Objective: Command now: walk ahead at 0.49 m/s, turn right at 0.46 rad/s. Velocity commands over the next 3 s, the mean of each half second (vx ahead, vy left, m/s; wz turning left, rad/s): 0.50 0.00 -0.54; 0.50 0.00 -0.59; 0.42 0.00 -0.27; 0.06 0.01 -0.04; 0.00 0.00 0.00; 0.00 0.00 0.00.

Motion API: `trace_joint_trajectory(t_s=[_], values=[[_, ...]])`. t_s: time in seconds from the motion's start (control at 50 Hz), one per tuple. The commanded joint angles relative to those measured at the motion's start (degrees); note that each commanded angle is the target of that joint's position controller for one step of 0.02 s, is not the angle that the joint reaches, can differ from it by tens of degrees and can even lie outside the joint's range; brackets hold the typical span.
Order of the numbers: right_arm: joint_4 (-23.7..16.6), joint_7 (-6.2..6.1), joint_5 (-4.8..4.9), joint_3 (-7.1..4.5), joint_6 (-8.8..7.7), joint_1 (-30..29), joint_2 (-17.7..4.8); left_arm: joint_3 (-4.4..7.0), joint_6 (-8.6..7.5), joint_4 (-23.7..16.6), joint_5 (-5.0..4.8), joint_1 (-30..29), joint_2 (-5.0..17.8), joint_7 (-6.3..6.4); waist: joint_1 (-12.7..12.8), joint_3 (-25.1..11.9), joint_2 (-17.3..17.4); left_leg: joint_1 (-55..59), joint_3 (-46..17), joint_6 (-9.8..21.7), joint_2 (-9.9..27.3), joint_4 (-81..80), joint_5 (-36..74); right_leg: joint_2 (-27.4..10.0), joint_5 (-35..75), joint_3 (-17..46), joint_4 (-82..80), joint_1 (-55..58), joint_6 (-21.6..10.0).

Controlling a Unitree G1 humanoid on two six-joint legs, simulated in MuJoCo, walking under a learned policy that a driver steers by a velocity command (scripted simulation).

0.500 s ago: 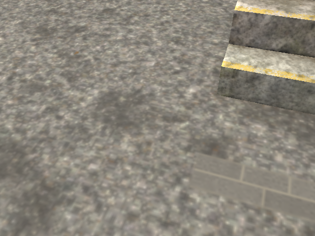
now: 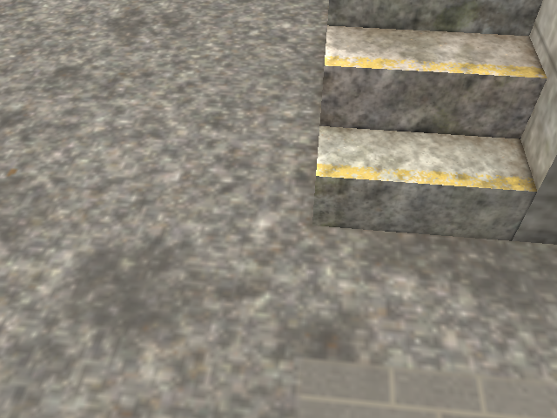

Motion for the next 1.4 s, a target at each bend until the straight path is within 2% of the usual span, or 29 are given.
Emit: trace_joint_trajectory(t_s=[0.02,0.18,0.24,0.28,0.3,0.32,0.34,0.36,0.38,0.42,0.5,0.66,0.76,0.78,0.8,0.82,0.84,0.86,0.9,0.96,1.1,1.18,1.22,1.26,1.28,1.3,1.32,1.34,1.4], values=[[-3.5,-1.34,-0.27,-0.89,-0.7,-3.8,-6.9,0.39,-0.4,-2.9,0.34,1.4,1.2,-0.77,2.7,4.1,4.7,-4.2,-6.8,7.0,17.0,-10.1,11.7,-1.5,8.2,2.3,-7.0,-2.1,0.8],[-2.6,-2.54,1.31,-1.61,2.1,3.5,-10.4,-0.96,-1.12,-10.9,0.5,-13.7,-0.3,-4.34,-2.6,6.9,3.4,10.7,-0.6,5.3,20.2,-4.7,19.1,0.2,5.8,-7.4,-24.6,-5.5,-0.6],[-4.1,-2.8,1.6,-2.24,3.22,0.9,-12.6,0.3,-0.87,-12.4,0.27,-9.9,2.4,-5.14,1.4,2.3,7.2,11.7,2.5,3.4,20.2,6.0,45.9,5.5,-2.7,-12.8,-26.0,6.0,-3.5],[-5.5,-3.05,1.89,-2.31,3.89,-1.6,-13.3,3.54,-0.78,-9.3,0.01,5.5,8.3,-4.65,10.2,-6.5,7.3,5.4,4.3,0.6,17.2,27.9,52.2,10.8,-0.3,-13.4,-31.6,28.3,-7.5],[-7.2,-2.85,0.85,-1.47,3.2,-0.6,-11.1,5.71,-0.18,-7.7,0.09,13.4,14.6,-3.08,12.2,-11.8,-1.2,-10.4,4.3,-2.1,13.7,47.4,28.0,1.3,-0.3,2.6,-33.9,45.8,-11.3],[-10.4,-1.63,0.6,0.89,0.72,3.9,-3.0,5.93,-0.7,-9.8,0.52,10.0,19.0,-2.9,4.8,-19.0,-13.3,-34.3,-5.3,-5.2,0.1,68.2,-20.6,-13.4,-6.2,39.0,-43.4,63.2,-23.7],[-12.1,-0.64,2.74,-0.34,-2.15,-3.7,-9.0,4.46,-1.08,-9.5,1.21,12.6,13.6,-3.1,9.5,-21.3,-6.0,-40.3,-16.8,-3.1,2.3,70.5,-19.4,-13.4,-6.9,41.6,-49.2,64.0,-21.9],[-13.8,-0.37,4.33,-0.61,-3.02,-7.7,-9.7,3.55,-1.6,-9.4,1.52,10.4,10.2,-2.99,8.5,-13.4,-4.3,-43.5,-16.3,-1.3,5.0,67.5,-14.9,-11.3,-2.8,31.4,-48.2,58.2,-18.6],[-13.5,-0.76,3.35,-0.51,-3.03,-7.8,-9.1,2.84,-1.91,-10.3,1.07,5.6,8.0,-3.15,5.0,-8.2,2.8,-40.4,-16.1,-1.1,7.9,61.4,-10.6,-8.4,3.6,23.2,-48.2,48.1,-16.0],[-12.8,-1.08,1.78,-1.46,-1.24,-5.7,-9.7,1.7,-1.97,-12.5,1.39,-0.4,5.2,-2.87,1.1,-4.8,2.8,-32.1,-15.9,-2.2,10.7,53.7,-7.2,-4.3,9.8,15.1,-50.3,35.6,-13.5],[-15.3,-1.43,0.05,-1.26,0.83,-8.9,-7.4,2.54,-2.33,-12.6,0.94,1.8,8.8,-1.56,0.5,-2.0,2.3,-30.8,-13.6,-6.2,9.5,41.7,-0.7,-1.7,16.8,9.9,-52.6,27.9,-13.9],[-20.5,-0.65,1.48,-0.85,-0.08,-22.7,-7.3,2.78,-1.5,-11.6,0.21,8.0,9.6,-0.61,5.9,-0.4,-3.2,-25.4,-14.0,-5.7,3.9,14.8,15.2,-0.2,4.2,12.0,-48.2,29.6,-8.7],[-18.8,-0.31,1.26,-2.92,-1.84,-13.2,-11.1,2.47,-0.44,-12.9,0.56,5.3,8.2,0.11,0.0,-3.6,-5.3,-11.6,-13.5,-1.7,3.1,8.7,7.5,0.5,8.9,17.0,-36.8,33.0,-5.4],[-17.8,-0.71,0.42,-3.73,-2.03,-5.3,-13.5,1.34,-0.59,-14.0,1.19,4.2,5.4,-0.2,-3.8,-10.3,-2.5,1.9,-18.6,1.4,9.3,10.0,6.7,3.8,7.2,13.8,-24.4,27.7,-3.4],[-16.6,-1.02,-0.49,-5.07,-1.44,3.1,-18.1,0.39,-1.08,-15.2,0.25,10.3,2.2,-0.18,-3.2,-19.2,11.7,24.6,-39.6,9.4,22.3,8.5,-2.1,11.9,-8.5,5.9,-4.3,8.0,1.1],[-15.7,-0.64,0.55,-4.83,-1.18,4.6,-16.7,0.03,-1.65,-15.0,-0.57,13.8,4.1,-0.33,-1.9,-20.0,21.3,27.4,-57.7,12.1,28.2,1.7,-16.3,10.5,-26.4,5.6,6.1,-3.4,1.4],[-16.8,-0.86,1.15,-3.68,-0.96,1.7,-12.0,1.14,-1.42,-14.2,-0.95,10.3,8.9,-0.49,-2.7,-12.2,13.6,20.6,-51.9,9.8,26.6,0.0,-23.1,7.0,-21.4,6.7,11.0,-6.6,1.6],[-17.4,-1.2,1.12,-3.04,-0.44,-1.7,-10.3,1.35,-1.03,-14.9,-0.08,5.6,9.8,-0.5,-2.3,-6.5,8.3,12.1,-42.6,7.6,24.6,-0.6,-17.1,4.7,-16.6,4.1,10.8,-5.4,1.7],[-17.1,-1.37,0.31,-2.05,-0.3,-5.9,-8.1,1.72,-0.66,-15.6,1.13,1.9,8.8,-0.63,0.4,-0.4,6.8,0.7,-30.7,6.0,20.2,-3.9,-2.1,1.1,-11.6,3.0,6.0,-0.8,1.5],[-15.8,-1.14,0.7,-2.24,-0.93,-6.0,-8.6,1.08,0.31,-15.6,0.3,2.6,5.3,-0.87,1.5,-0.3,8.3,-2.5,-19.6,5.7,17.5,-6.4,9.2,-0.4,-8.1,0.9,3.9,1.3,1.9],[-13.8,-1.22,0.07,-2.5,-0.2,-4.6,-12.0,0.1,-0.29,-19.2,1.34,-6.7,3.5,-2.13,-0.7,0.7,6.4,-1.1,-6.7,6.0,14.9,-7.2,20.1,0.5,6.5,-2.8,-18.7,4.3,3.9],[-12.6,-0.97,1.81,-2.92,0.54,-2.7,-14.3,0.0,-1.64,-21.8,0.97,-12.0,3.8,-3.31,-2.1,2.6,5.8,3.4,-6.6,5.5,16.8,-4.3,21.5,2.3,3.8,-5.8,-29.1,7.3,1.9],[-11.8,-1.07,2.48,-3.35,0.73,-2.5,-15.8,0.15,-1.45,-22.6,2.08,-11.6,5.1,-3.01,-0.4,1.4,7.2,5.9,-7.1,4.7,18.0,0.2,29.2,4.2,-1.8,-7.2,-32.3,10.6,0.2],[-11.4,-1.58,2.75,-2.95,0.8,-3.3,-15.0,1.85,-1.3,-19.7,2.45,0.5,8.7,-2.02,6.8,-5.2,8.0,3.9,-4.5,2.6,15.3,14.2,41.2,7.6,0.0,-7.8,-38.8,27.2,-3.2],[-12.8,-1.82,0.87,-1.54,0.51,-3.8,-12.0,3.35,-1.16,-17.1,2.73,11.0,13.1,-1.25,10.8,-12.9,3.4,-7.0,-2.9,0.4,12.8,28.6,26.9,2.3,6.1,-1.3,-35.4,44.7,-5.5],[-16.0,-1.05,-0.38,0.91,-0.45,-0.1,-5.1,4.36,-1.16,-15.5,3.78,14.3,19.9,-0.82,6.9,-18.4,-14.4,-32.7,-3.4,-3.0,3.7,50.1,-13.4,-12.4,5.8,25.2,-37.8,63.8,-14.8],[-13.4,-0.28,1.49,0.55,-1.38,-1.6,-8.6,3.26,-1.35,-15.9,4.6,14.7,15.2,-0.81,9.4,-24.4,-12.3,-39.1,-13.0,-3.5,2.5,61.7,-26.0,-15.9,10.2,34.6,-43.7,65.3,-18.8],[-14.7,0.02,2.99,-0.14,-1.34,-5.9,-12.4,2.08,-1.76,-17.0,4.84,9.6,12.8,-0.9,9.3,-17.0,-8.5,-41.8,-13.9,-3.5,4.8,63.7,-21.6,-14.2,25.4,24.0,-43.4,59.3,-16.3],[-15.0,-1.57,-0.36,1.23,0.42,-8.3,-9.0,-0.94,-1.63,-17.0,3.99,-2.7,5.9,-0.32,1.6,-8.6,2.1,-28.6,-14.6,-6.8,10.0,50.0,-15.3,-8.6,45.4,7.4,-44.2,37.3,-11.3]])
